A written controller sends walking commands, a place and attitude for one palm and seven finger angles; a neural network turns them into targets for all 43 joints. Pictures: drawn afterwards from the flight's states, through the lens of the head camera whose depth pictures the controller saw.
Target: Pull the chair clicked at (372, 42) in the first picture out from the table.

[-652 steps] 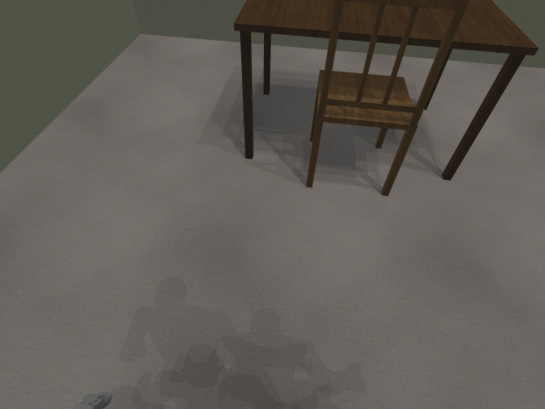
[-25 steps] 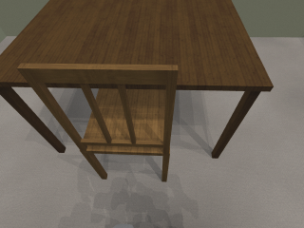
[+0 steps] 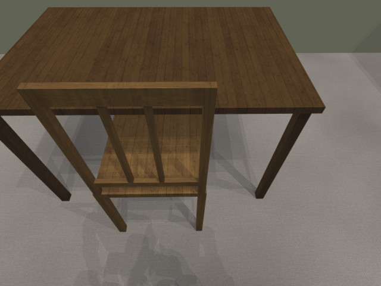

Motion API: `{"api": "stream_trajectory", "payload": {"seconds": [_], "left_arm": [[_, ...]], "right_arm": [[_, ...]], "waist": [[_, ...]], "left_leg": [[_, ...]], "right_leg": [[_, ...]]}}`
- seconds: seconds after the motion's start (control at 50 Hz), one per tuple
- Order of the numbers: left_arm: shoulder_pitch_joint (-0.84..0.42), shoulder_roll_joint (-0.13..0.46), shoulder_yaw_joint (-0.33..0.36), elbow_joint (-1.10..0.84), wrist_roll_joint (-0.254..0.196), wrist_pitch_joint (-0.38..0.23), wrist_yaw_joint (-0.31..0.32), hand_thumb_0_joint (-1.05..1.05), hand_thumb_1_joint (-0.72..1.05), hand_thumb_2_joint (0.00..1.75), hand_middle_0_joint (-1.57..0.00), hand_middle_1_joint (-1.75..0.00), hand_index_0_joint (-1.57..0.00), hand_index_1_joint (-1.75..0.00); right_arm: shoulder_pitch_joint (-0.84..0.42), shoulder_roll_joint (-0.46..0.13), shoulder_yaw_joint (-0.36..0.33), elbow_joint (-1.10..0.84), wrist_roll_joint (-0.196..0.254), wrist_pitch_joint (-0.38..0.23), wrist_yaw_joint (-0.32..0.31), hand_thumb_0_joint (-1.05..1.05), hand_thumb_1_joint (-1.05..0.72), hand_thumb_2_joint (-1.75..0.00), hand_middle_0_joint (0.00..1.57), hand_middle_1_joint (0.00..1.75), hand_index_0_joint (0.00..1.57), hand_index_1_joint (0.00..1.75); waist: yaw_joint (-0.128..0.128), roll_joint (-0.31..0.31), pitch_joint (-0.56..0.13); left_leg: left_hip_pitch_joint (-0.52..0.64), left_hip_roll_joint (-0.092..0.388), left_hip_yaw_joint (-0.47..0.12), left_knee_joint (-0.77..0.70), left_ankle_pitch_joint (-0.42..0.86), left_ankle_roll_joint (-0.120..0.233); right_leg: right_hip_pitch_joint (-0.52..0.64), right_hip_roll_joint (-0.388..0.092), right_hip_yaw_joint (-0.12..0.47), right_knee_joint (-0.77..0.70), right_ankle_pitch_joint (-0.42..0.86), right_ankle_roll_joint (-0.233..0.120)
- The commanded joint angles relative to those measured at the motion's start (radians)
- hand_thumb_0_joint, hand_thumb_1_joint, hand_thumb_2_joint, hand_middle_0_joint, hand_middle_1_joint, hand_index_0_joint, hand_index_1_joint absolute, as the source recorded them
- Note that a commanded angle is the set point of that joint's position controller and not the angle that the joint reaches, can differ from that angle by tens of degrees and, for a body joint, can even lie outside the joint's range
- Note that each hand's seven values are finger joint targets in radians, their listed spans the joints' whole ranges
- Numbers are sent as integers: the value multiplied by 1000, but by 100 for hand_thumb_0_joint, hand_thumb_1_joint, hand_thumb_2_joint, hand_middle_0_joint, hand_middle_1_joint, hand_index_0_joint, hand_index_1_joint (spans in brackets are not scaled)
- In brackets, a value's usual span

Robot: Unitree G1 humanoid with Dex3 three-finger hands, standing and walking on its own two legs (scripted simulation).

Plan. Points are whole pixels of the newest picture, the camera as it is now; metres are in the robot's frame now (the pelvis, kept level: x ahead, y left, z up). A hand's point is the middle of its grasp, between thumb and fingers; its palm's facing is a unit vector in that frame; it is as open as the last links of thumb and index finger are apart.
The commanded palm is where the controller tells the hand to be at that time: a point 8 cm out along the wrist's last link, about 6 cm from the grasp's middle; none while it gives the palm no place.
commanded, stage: look again from close up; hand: left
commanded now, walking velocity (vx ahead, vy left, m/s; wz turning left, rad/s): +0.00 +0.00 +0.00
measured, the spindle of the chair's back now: (118, 150) +0.47 +0.23 -0.07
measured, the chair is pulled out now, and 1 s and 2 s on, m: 0.00 0.00 0.00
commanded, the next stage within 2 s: raise the hand toward the chair's back in 1.28 s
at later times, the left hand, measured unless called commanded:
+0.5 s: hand out of the picture +0.01 +0.16 -0.17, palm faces +0.02 -0.98 -0.21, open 7.3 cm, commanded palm none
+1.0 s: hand out of the picture +0.01 +0.18 -0.18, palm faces +0.02 -0.98 -0.18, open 7.4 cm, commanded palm none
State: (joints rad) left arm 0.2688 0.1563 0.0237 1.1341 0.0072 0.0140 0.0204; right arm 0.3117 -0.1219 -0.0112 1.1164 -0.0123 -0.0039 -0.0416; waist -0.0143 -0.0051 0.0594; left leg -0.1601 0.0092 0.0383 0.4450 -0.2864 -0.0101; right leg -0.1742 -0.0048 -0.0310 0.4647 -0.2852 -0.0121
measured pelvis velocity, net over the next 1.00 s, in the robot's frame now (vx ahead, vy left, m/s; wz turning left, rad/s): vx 0.01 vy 0.01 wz -0.01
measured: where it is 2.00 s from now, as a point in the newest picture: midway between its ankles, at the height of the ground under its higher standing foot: outside the picture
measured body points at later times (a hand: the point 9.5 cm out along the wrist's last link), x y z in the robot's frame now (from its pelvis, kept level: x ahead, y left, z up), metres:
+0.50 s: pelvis +0.00 -0.02 +0.00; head +0.01 -0.03 +0.45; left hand +0.01 +0.21 -0.15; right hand +0.00 -0.24 -0.16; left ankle -0.03 +0.13 -0.74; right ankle -0.03 -0.10 -0.74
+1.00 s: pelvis +0.01 +0.01 +0.00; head +0.01 +0.02 +0.45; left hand +0.01 +0.23 -0.16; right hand +0.00 -0.21 -0.16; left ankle -0.03 +0.13 -0.74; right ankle -0.03 -0.10 -0.74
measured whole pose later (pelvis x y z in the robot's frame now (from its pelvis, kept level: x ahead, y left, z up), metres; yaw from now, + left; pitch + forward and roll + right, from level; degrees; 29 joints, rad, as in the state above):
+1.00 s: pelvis +0.01 +0.01 +0.00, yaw -1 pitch -1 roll +0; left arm 0.29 0.16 -0.01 1.10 0.01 -0.01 0.04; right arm 0.28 -0.14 0.02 1.14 -0.01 -0.03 -0.03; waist 0.01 -0.02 0.02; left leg -0.12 0.01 0.05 0.44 -0.30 0.00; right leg -0.14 0.00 -0.02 0.46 -0.30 -0.01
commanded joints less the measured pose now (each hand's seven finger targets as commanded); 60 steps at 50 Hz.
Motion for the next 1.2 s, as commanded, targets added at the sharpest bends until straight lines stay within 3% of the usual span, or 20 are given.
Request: {"api": "stream_trajectory", "payload": {"seconds": [0.0, 0.02, 0.06, 0.12, 0.16, 0.22, 0.28, 0.34, 0.4, 0.5, 0.72, 0.74, 0.82, 0.94, 1.02, 1.04, 1.12, 1.18], "left_arm": [[90, 131, -6, -40, 9, -52, 46, 0, 90, 90, -20, -30, -20, -30], [63, 106, -4, -50, 7, -60, 39, 0, 90, 90, -20, -30, -20, -30], [75, 100, -7, -56, 4, -74, 35, 0, 90, 90, -20, -30, -20, -30], [76, 94, -6, -59, 2, -71, 34, 0, 90, 90, -20, -30, -20, -30], [85, 99, -6, -60, 2, -69, 31, 0, 90, 90, -20, -30, -20, -30], [74, 108, -5, -70, 1, -60, 30, 0, 90, 90, -20, -30, -20, -30], [63, 112, -5, -82, 3, -54, 26, 0, 90, 90, -20, -30, -20, -30], [63, 114, -5, -89, 3, -53, 25, 0, 90, 90, -20, -30, -20, -30], [67, 119, -3, -91, 1, -55, 22, 0, 90, 90, -20, -30, -20, -30], [76, 122, -4, -86, 0, -55, 22, 0, 90, 90, -20, -30, -20, -30], [96, 108, -11, -65, 1, -50, 23, 0, 90, 90, -20, -30, -20, -30], [100, 105, -11, -63, 3, -51, 23, 0, 90, 90, -20, -30, -20, -30], [99, 102, -11, -60, 2, -48, 24, 0, 90, 90, -20, -30, -20, -30], [96, 95, -11, -57, 4, -43, 24, 0, 90, 90, -20, -30, -20, -30], [97, 99, -11, -56, 3, -42, 24, 0, 90, 90, -20, -30, -20, -30], [95, 98, -11, -55, 4, -42, 23, 0, 90, 90, -20, -30, -20, -30], [97, 99, -13, -55, 4, -43, 24, 0, 90, 90, -20, -30, -20, -30], [96, 97, -14, -54, 4, -41, 24, 0, 90, 90, -20, -30, -20, -30]], "right_arm": [[-3, -93, -14, -99, 5, -21, 14, 0, -90, -90, 20, 30, 20, 30], [27, -91, -14, -77, -1, -16, 15, 0, -90, -90, 20, 30, 20, 30], [68, -77, 0, -73, -6, -18, 20, 0, -90, -90, 20, 30, 20, 30], [74, -78, 3, -61, -2, -22, 14, 0, -90, -90, 20, 30, 20, 30], [66, -78, 6, -61, -1, -20, 12, 0, -90, -90, 20, 30, 20, 30], [61, -82, 6, -57, 0, -12, 12, 0, -90, -90, 20, 30, 20, 30], [51, -87, 7, -49, -3, -8, 16, 0, -90, -90, 20, 30, 20, 30], [43, -85, 9, -40, -3, -12, 17, 0, -90, -90, 20, 30, 20, 30], [44, -103, 12, -39, -3, -19, 15, 0, -90, -90, 20, 30, 20, 30], [36, -110, 12, -28, -1, -24, 11, 0, -90, -90, 20, 30, 20, 30], [29, -112, 14, -3, 3, -29, 5, 0, -90, -90, 20, 30, 20, 30], [23, -106, 14, -1, 5, -29, 5, 0, -90, -90, 20, 30, 20, 30], [32, -114, 13, 3, 3, -32, 4, 0, -90, -90, 20, 30, 20, 30], [26, -108, 15, 7, 6, -32, 3, 0, -90, -90, 20, 30, 20, 30], [28, -116, 16, 5, 4, -33, 3, 0, -90, -90, 20, 30, 20, 30], [24, -108, 16, 5, 6, -32, 3, 0, -90, -90, 20, 30, 20, 30], [28, -118, 14, 4, 5, -33, 4, 0, -90, -90, 20, 30, 20, 30], [27, -116, 14, 6, 5, -33, 4, 0, -90, -90, 20, 30, 20, 30]], "waist": [[-12, -71, -82], [-19, -94, -82], [-28, -64, -115], [-21, -21, -55], [-13, -33, -16], [-12, -71, 33], [-9, -38, 74], [0, -21, 72], [2, -9, 3], [9, -3, -31], [16, 23, -20], [17, -3, -3], [15, 16, -29], [19, 15, 12], [19, 18, -8], [21, 3, 19], [18, 3, -14], [18, 9, 5]], "left_leg": [[-75, 53, -24, 113, -20, 14], [-70, 59, -27, 106, 8, 23], [-46, 57, -21, 91, 78, 27], [-48, 73, -26, 60, 138, 24], [-63, 70, -22, 53, 136, 21], [-62, 66, -19, 32, 70, 18], [-56, 63, -24, 8, 57, 18], [-50, 67, -28, -20, 73, 20], [-31, 73, -33, -24, 122, 20], [-21, 79, -35, -32, 163, 19], [-2, 92, -49, -49, 222, 29], [-7, 93, -47, -53, 218, 31], [12, 96, -52, -51, 266, 34], [-4, 97, -58, -77, 250, 40], [7, 94, -64, -72, 268, 41], [-5, 93, -61, -82, 248, 42], [18, 92, -67, -78, 270, 43], [11, 93, -66, -86, 262, 43]], "right_leg": [[23, -164, 128, -79, 444, -41], [5, -145, 135, -78, 364, -57], [31, -140, 133, -66, 428, -70], [11, -122, 113, -41, 475, -65], [9, -117, 114, -47, 501, -56], [-35, -114, 128, -91, 335, -55], [-88, -99, 142, -127, 162, -51], [-81, -90, 137, -132, 137, -45], [-28, -91, 132, -107, 203, -42], [15, -95, 118, -82, 300, -38], [12, -91, 103, -65, 313, -33], [5, -89, 98, -71, 313, -29], [17, -91, 94, -57, 328, -28], [1, -87, 85, -65, 271, -22], [9, -94, 87, -63, 285, -21], [0, -93, 84, -71, 274, -20], [8, -97, 89, -65, 292, -19], [-1, -97, 86, -69, 271, -17]]}}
